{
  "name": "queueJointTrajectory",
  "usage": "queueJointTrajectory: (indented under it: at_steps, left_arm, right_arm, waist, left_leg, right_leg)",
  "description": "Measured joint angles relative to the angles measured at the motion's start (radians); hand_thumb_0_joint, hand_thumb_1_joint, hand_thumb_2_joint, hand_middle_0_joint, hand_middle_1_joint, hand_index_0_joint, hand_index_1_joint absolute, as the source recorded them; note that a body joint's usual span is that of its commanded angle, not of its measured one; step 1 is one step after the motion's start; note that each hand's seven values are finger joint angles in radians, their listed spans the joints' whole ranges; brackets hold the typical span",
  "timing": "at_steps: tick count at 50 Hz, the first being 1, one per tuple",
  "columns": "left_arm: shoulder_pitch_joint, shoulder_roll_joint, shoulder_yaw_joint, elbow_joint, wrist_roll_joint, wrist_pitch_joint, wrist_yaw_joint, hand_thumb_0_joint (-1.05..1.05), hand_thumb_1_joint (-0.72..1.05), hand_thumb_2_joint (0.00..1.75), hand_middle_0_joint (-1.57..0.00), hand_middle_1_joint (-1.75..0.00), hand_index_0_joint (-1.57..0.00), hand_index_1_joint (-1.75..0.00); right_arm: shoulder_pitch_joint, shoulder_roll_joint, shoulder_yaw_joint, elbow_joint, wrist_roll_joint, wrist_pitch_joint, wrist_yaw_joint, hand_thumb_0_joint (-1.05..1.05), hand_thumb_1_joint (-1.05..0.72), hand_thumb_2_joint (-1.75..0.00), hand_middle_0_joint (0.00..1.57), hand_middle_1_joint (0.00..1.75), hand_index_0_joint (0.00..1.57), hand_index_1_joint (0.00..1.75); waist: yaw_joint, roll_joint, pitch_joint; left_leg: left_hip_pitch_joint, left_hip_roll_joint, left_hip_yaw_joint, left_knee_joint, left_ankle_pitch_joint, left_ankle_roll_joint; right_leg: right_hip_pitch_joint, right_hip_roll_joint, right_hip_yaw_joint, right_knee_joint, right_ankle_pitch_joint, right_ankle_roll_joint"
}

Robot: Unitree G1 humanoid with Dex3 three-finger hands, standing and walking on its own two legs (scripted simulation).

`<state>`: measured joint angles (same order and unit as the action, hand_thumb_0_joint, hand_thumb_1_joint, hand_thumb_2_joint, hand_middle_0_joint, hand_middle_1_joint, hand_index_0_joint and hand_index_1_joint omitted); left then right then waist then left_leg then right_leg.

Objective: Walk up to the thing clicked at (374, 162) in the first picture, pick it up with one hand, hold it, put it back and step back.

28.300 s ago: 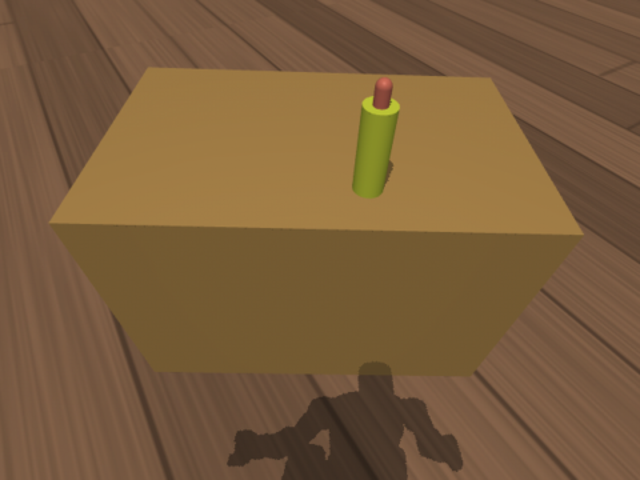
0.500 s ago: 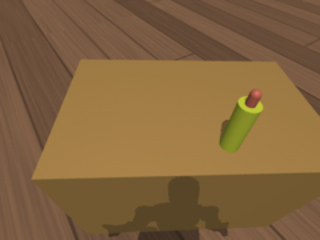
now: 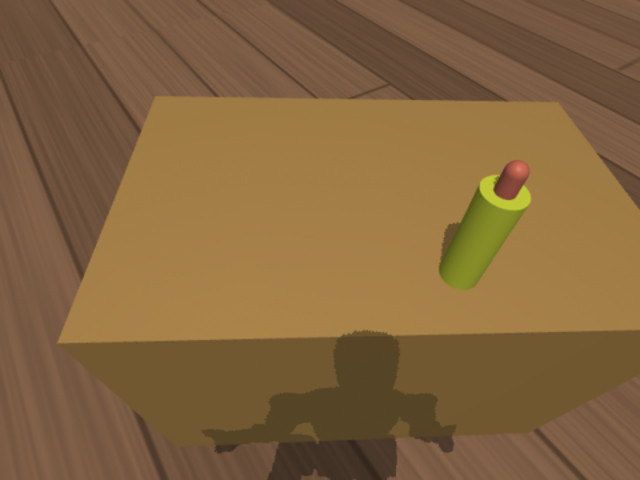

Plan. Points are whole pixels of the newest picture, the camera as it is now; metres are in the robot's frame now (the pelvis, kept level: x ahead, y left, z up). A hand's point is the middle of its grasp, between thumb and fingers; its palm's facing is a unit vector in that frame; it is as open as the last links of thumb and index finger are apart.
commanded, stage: step back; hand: right
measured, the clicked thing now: (484, 227) +0.46 -0.24 +0.04
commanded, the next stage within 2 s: none
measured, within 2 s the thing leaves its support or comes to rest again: neither
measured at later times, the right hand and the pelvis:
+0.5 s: hand out of the picture +0.01 -0.30 -0.18, palm faces -0.14 +0.91 -0.38, open 7.4 cm; pelvis -0.09 -0.03 -0.02, yaw +3 degrees
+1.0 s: hand out of the picture -0.08 -0.30 -0.17, palm faces +0.00 +0.93 -0.37, open 7.4 cm; pelvis -0.20 -0.04 -0.03, yaw -2 degrees
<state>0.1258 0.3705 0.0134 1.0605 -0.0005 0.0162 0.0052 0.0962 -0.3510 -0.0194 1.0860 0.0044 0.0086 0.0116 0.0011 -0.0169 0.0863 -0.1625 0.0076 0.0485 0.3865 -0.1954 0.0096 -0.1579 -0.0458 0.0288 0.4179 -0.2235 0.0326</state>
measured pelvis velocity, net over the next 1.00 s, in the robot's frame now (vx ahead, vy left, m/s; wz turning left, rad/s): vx -0.20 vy -0.04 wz -0.04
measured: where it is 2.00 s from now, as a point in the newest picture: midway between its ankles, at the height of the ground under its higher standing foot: outside the picture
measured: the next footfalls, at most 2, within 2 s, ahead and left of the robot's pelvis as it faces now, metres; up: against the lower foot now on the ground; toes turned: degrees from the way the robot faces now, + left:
left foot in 0.56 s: -0.10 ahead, +0.09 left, +0.00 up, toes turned +1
right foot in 0.94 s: -0.18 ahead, -0.15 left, +0.00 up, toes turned +0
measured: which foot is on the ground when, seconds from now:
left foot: down 0.00-0.18, up 0.20-0.54, down 0.56-0.96, up 0.98-1.00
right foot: down 0.00-0.58, up 0.60-0.92, down 0.94-1.00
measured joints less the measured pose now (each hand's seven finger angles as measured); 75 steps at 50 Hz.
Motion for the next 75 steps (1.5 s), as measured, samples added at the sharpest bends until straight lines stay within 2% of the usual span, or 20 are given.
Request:
queueJointTrajectory:
  at_steps: [2,6,10,13,18,25,29,33,35,38,43,47,49,52,56,62,66,70,72,75]
  left_arm:
    - [-0.011,0.015,0.008,-0.030,-0.001,0.010,0.005,0.00,0.90,0.90,-0.21,-0.30,-0.20,-0.30]
    - [-0.013,0.035,0.027,-0.082,0.004,0.032,0.003,0.00,0.91,0.90,-0.20,-0.30,-0.20,-0.30]
    - [0.019,0.032,0.042,-0.114,0.018,0.019,0.004,0.00,0.91,0.90,-0.20,-0.30,-0.20,-0.30]
    - [0.024,0.007,0.033,-0.129,0.030,0.019,0.001,0.00,0.91,0.90,-0.20,-0.30,-0.20,-0.30]
    - [0.005,-0.018,0.026,-0.173,0.036,0.025,0.009,0.01,0.90,0.90,-0.21,-0.30,-0.20,-0.30]
    - [-0.030,-0.018,0.029,-0.260,0.029,0.020,0.019,0.00,0.90,0.90,-0.21,-0.30,-0.20,-0.30]
    - [-0.037,0.008,0.031,-0.261,0.019,0.036,0.011,0.00,0.90,0.90,-0.21,-0.30,-0.20,-0.30]
    - [-0.028,0.016,0.045,-0.219,0.020,0.059,0.019,0.01,0.90,0.90,-0.21,-0.30,-0.20,-0.30]
    - [-0.016,0.024,0.053,-0.215,0.012,0.058,0.021,0.01,0.90,0.90,-0.21,-0.30,-0.20,-0.30]
    - [0.008,0.029,0.062,-0.220,0.013,0.047,0.020,0.01,0.91,0.90,-0.21,-0.30,-0.20,-0.30]
    - [0.035,0.029,0.066,-0.217,0.019,0.042,0.014,0.01,0.91,0.90,-0.20,-0.30,-0.20,-0.30]
    - [0.050,0.024,0.063,-0.205,0.026,0.024,0.008,0.01,0.91,0.90,-0.20,-0.30,-0.20,-0.30]
    - [0.048,-0.001,0.060,-0.192,0.035,0.016,0.007,0.01,0.91,0.90,-0.20,-0.30,-0.20,-0.30]
    - [0.063,-0.012,0.047,-0.204,0.038,0.012,-0.002,0.01,0.90,0.90,-0.21,-0.30,-0.20,-0.30]
    - [0.054,-0.022,0.042,-0.233,0.035,0.018,0.006,0.01,0.90,0.90,-0.21,-0.30,-0.20,-0.30]
    - [0.003,-0.011,0.043,-0.299,0.035,0.016,0.018,0.01,0.90,0.90,-0.21,-0.30,-0.20,-0.30]
    - [-0.029,0.018,0.042,-0.307,0.026,0.034,0.015,0.00,0.90,0.90,-0.21,-0.30,-0.20,-0.30]
    - [-0.028,0.025,0.054,-0.257,0.022,0.058,0.023,0.01,0.90,0.90,-0.21,-0.30,-0.20,-0.30]
    - [-0.015,0.031,0.062,-0.245,0.014,0.057,0.022,0.01,0.90,0.90,-0.21,-0.30,-0.20,-0.30]
    - [0.013,0.035,0.072,-0.240,0.017,0.049,0.017,0.01,0.90,0.90,-0.20,-0.30,-0.20,-0.30]
  right_arm:
    - [-0.016,-0.004,-0.011,-0.027,0.002,0.011,0.001,0.00,-0.90,-0.90,0.20,0.30,0.21,0.30]
    - [-0.028,-0.022,-0.030,-0.082,-0.008,0.033,-0.005,0.00,-0.90,-0.90,0.20,0.30,0.21,0.30]
    - [-0.047,-0.057,-0.038,-0.124,-0.001,0.058,-0.009,0.00,-0.90,-0.90,0.20,0.30,0.21,0.30]
    - [-0.060,-0.070,-0.043,-0.148,0.004,0.070,-0.022,0.00,-0.90,-0.90,0.20,0.30,0.21,0.30]
    - [-0.018,-0.073,-0.029,-0.169,0.008,0.058,-0.028,0.00,-0.91,-0.90,0.20,0.30,0.20,0.30]
    - [0.032,-0.057,-0.013,-0.167,-0.017,0.056,-0.026,0.00,-0.90,-0.90,0.20,0.30,0.21,0.30]
    - [0.041,-0.038,-0.022,-0.166,-0.031,0.039,-0.016,0.00,-0.90,-0.90,0.20,0.30,0.21,0.30]
    - [0.054,-0.022,-0.018,-0.173,-0.037,0.032,-0.005,0.00,-0.90,-0.90,0.20,0.30,0.21,0.30]
    - [0.060,-0.013,-0.013,-0.177,-0.037,0.033,-0.012,0.00,-0.90,-0.90,0.20,0.30,0.21,0.30]
    - [0.053,-0.013,-0.015,-0.194,-0.034,0.035,-0.021,0.01,-0.90,-0.90,0.21,0.30,0.21,0.30]
    - [0.021,-0.023,-0.019,-0.241,-0.030,0.026,-0.025,0.00,-0.90,-0.90,0.20,0.30,0.21,0.30]
    - [-0.001,-0.039,-0.017,-0.262,-0.021,0.036,-0.019,0.00,-0.90,-0.90,0.20,0.30,0.21,0.30]
    - [-0.016,-0.054,-0.022,-0.248,-0.011,0.047,-0.020,0.00,-0.90,-0.90,0.20,0.30,0.21,0.30]
    - [-0.010,-0.048,-0.023,-0.227,-0.003,0.064,-0.027,0.00,-0.90,-0.90,0.20,0.30,0.21,0.30]
    - [0.033,-0.057,-0.017,-0.222,0.004,0.052,-0.034,0.00,-0.90,-0.90,0.20,0.30,0.21,0.30]
    - [0.078,-0.065,-0.019,-0.211,-0.013,0.049,-0.036,0.00,-0.90,-0.90,0.20,0.30,0.21,0.30]
    - [0.083,-0.050,-0.031,-0.202,-0.029,0.034,-0.024,0.01,-0.90,-0.90,0.20,0.30,0.21,0.30]
    - [0.085,-0.029,-0.023,-0.200,-0.043,0.029,-0.007,0.01,-0.90,-0.90,0.20,0.30,0.21,0.30]
    - [0.087,-0.018,-0.018,-0.201,-0.045,0.028,-0.011,0.01,-0.90,-0.90,0.20,0.30,0.21,0.30]
    - [0.078,-0.014,-0.020,-0.214,-0.043,0.026,-0.016,0.01,-0.90,-0.90,0.21,0.30,0.21,0.30]
  waist:
    - [0.000,-0.002,0.030]
    - [0.000,0.015,0.059]
    - [0.011,0.044,0.068]
    - [0.017,0.058,0.094]
    - [0.024,0.062,0.099]
    - [0.018,0.040,0.119]
    - [0.007,-0.010,0.125]
    - [-0.008,-0.010,0.109]
    - [-0.002,-0.019,0.095]
    - [0.010,-0.021,0.090]
    - [0.016,-0.002,0.105]
    - [0.021,0.020,0.101]
    - [0.008,0.075,0.108]
    - [0.026,0.060,0.089]
    - [0.025,0.056,0.070]
    - [0.014,0.047,0.087]
    - [0.004,-0.004,0.109]
    - [-0.012,-0.009,0.100]
    - [-0.009,-0.016,0.086]
    - [0.003,-0.017,0.079]
  left_leg:
    - [-0.030,0.007,-0.001,0.039,-0.008,0.000]
    - [-0.096,0.034,-0.015,0.128,-0.033,-0.008]
    - [-0.182,0.045,-0.039,0.283,-0.114,-0.015]
    - [-0.263,-0.052,-0.145,0.561,-0.323,0.007]
    - [-0.290,-0.112,-0.173,0.773,-0.324,-0.006]
    - [-0.157,-0.047,-0.120,0.460,-0.313,-0.007]
    - [-0.082,-0.050,-0.071,0.268,-0.185,0.012]
    - [-0.094,-0.022,-0.071,0.261,-0.166,0.021]
    - [-0.092,-0.013,-0.063,0.222,-0.135,0.020]
    - [-0.099,-0.002,-0.044,0.194,-0.104,0.021]
    - [-0.138,0.023,-0.014,0.215,-0.081,0.017]
    - [-0.198,0.043,0.007,0.294,-0.094,-0.004]
    - [-0.228,0.058,-0.041,0.347,-0.122,-0.007]
    - [-0.292,-0.055,-0.144,0.597,-0.310,-0.006]
    - [-0.301,-0.115,-0.185,0.758,-0.318,-0.016]
    - [-0.187,-0.063,-0.137,0.514,-0.321,-0.024]
    - [-0.101,-0.059,-0.075,0.288,-0.170,0.004]
    - [-0.125,-0.034,-0.076,0.281,-0.137,0.020]
    - [-0.129,-0.020,-0.073,0.239,-0.099,0.018]
    - [-0.144,-0.001,-0.062,0.200,-0.053,0.018]
  right_leg:
    - [-0.057,0.006,-0.012,0.095,-0.009,-0.023]
    - [-0.138,0.048,-0.021,0.311,-0.193,-0.065]
    - [-0.104,0.061,-0.028,0.212,-0.110,-0.056]
    - [-0.126,0.058,-0.024,0.228,-0.109,-0.066]
    - [-0.148,0.047,-0.035,0.179,-0.056,-0.070]
    - [-0.204,0.021,-0.081,0.211,-0.034,-0.059]
    - [-0.250,-0.011,-0.072,0.275,-0.038,-0.038]
    - [-0.311,0.117,0.058,0.558,-0.300,-0.043]
    - [-0.327,0.160,0.098,0.691,-0.304,-0.047]
    - [-0.305,0.171,0.110,0.752,-0.295,-0.028]
    - [-0.202,0.123,0.079,0.568,-0.298,-0.004]
    - [-0.077,0.074,0.024,0.238,-0.161,-0.022]
    - [-0.071,0.104,-0.003,0.219,-0.144,-0.042]
    - [-0.106,0.080,0.020,0.232,-0.125,-0.055]
    - [-0.132,0.054,0.018,0.199,-0.078,-0.052]
    - [-0.195,0.026,-0.019,0.227,-0.044,-0.038]
    - [-0.254,-0.010,-0.015,0.303,-0.045,-0.017]
    - [-0.322,0.114,0.092,0.590,-0.299,-0.040]
    - [-0.340,0.159,0.120,0.732,-0.300,-0.043]
    - [-0.308,0.168,0.121,0.785,-0.289,-0.023]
